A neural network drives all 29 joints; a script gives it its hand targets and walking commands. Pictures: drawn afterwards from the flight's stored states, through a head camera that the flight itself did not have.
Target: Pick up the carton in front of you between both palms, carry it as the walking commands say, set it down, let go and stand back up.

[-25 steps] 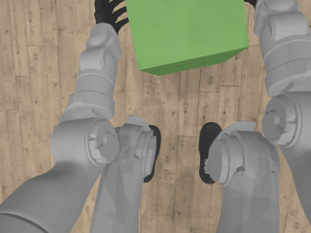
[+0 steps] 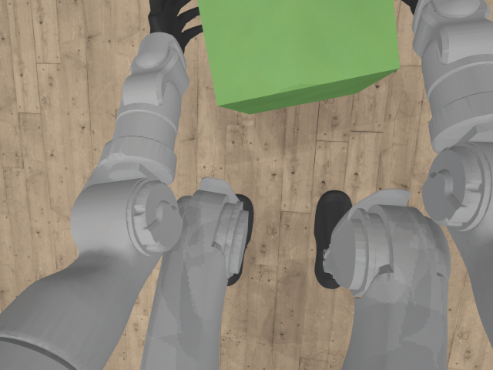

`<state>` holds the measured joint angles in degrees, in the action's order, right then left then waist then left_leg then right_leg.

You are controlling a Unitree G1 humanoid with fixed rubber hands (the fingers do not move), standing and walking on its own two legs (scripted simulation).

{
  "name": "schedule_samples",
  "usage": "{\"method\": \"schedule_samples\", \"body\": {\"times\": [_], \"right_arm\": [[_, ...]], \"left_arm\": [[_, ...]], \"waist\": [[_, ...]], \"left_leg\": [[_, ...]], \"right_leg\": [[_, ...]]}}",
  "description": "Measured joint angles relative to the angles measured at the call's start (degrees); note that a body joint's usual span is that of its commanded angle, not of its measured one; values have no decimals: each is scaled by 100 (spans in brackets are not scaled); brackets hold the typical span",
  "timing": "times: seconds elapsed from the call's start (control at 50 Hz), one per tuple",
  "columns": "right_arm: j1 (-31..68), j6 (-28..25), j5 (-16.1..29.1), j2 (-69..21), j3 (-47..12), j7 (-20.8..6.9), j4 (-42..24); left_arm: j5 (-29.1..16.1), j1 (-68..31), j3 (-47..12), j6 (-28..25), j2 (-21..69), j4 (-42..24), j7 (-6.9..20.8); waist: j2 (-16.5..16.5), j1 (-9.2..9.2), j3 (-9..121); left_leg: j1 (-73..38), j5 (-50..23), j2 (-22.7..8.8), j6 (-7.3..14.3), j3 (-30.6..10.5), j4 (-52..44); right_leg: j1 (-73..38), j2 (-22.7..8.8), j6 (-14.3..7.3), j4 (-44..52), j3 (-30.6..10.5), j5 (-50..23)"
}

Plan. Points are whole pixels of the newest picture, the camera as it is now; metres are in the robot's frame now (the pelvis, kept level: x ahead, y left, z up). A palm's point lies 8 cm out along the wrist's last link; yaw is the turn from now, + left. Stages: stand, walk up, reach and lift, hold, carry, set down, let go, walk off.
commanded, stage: set down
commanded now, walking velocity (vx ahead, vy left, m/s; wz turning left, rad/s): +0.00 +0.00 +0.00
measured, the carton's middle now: (292, 31) +0.54 -0.03 -0.23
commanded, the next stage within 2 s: let go in 1.28 s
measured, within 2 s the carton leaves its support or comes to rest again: neither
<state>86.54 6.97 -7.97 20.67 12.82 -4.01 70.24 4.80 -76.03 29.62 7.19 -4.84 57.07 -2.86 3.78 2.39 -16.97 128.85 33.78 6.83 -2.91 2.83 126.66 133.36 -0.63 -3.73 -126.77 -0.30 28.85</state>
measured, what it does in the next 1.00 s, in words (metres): rises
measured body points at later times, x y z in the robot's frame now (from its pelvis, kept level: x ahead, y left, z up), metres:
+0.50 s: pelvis +0.01 +0.01 +0.05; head +0.34 -0.03 +0.34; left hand +0.52 +0.15 -0.09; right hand +0.56 -0.23 -0.08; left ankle +0.12 +0.11 -0.32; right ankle +0.12 -0.10 -0.32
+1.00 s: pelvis +0.02 +0.00 +0.17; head +0.34 -0.05 +0.49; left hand +0.52 +0.16 +0.06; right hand +0.56 -0.25 +0.06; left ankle +0.11 +0.11 -0.32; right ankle +0.12 -0.10 -0.32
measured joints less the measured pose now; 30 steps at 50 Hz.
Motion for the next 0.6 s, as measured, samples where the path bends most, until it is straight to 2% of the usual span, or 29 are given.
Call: {"method": "schedule_samples", "body": {"times": [0.06,0.12,0.2,0.26,0.32,0.42,0.6], "right_arm": [[-190,-239,585,272,-460,287,138],[-439,-405,1193,580,-893,444,46],[-634,-508,1846,902,-1409,474,-238],[-632,-477,2111,1008,-1528,427,-433],[-645,-385,2127,1043,-1499,378,-711],[-769,-146,1902,932,-1242,306,-1008],[-1034,-1,1394,718,-714,73,-681]], "left_arm": [[-582,-28,-670,-190,-223,336,-258],[-1162,27,-1173,-353,-464,417,-446],[-1698,278,-1634,-477,-673,219,-581],[-1939,475,-1940,-462,-708,-104,-680],[-1924,642,-1985,-364,-616,-518,-792],[-1803,1019,-1975,-53,-375,-1276,-1022],[-1215,1253,-1513,168,-37,-1295,-984]], "waist": [[-5,40,-277],[11,54,-534],[11,34,-634],[-30,5,-557],[-70,30,-387],[-155,70,67],[-292,152,987]], "left_leg": [[-113,47,-18,-2,-14,37],[-212,99,-34,20,-36,68],[-244,165,-50,57,-49,135],[-221,181,-59,93,-22,138],[-224,170,-71,131,4,74],[-438,160,-71,180,16,-252],[-879,-39,-102,193,-96,-1338]], "right_leg": [[-110,16,11,-19,17,29],[-219,27,19,-23,45,67],[-272,32,45,-56,69,131],[-254,41,79,-57,43,149],[-261,59,122,8,8,142],[-496,77,171,321,-44,167],[-972,136,198,1424,-47,-4]]}}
